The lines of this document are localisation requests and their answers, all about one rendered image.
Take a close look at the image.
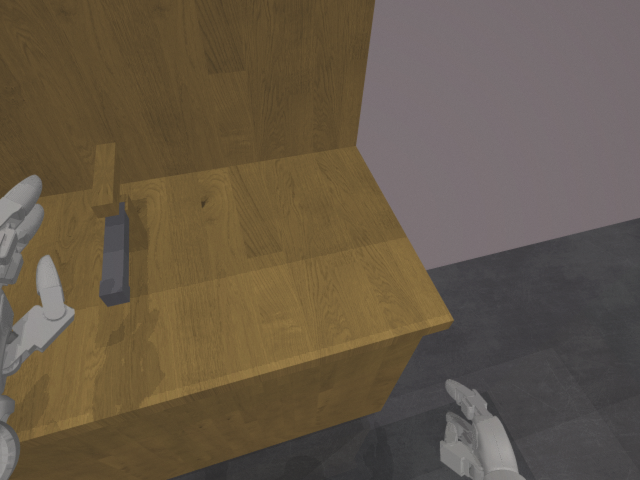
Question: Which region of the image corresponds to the tap lever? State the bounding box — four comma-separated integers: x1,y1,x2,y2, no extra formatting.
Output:
99,202,130,307

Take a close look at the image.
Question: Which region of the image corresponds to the robot left forearm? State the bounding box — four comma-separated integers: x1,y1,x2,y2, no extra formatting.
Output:
0,395,20,480

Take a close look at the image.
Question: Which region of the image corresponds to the robot right hand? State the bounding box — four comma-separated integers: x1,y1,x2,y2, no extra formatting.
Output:
440,379,519,480

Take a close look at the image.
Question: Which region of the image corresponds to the counter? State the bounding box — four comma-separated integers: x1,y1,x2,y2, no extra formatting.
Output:
0,0,454,480

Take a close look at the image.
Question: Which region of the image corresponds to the robot left hand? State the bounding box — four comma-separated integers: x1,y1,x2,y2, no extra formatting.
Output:
0,175,75,395

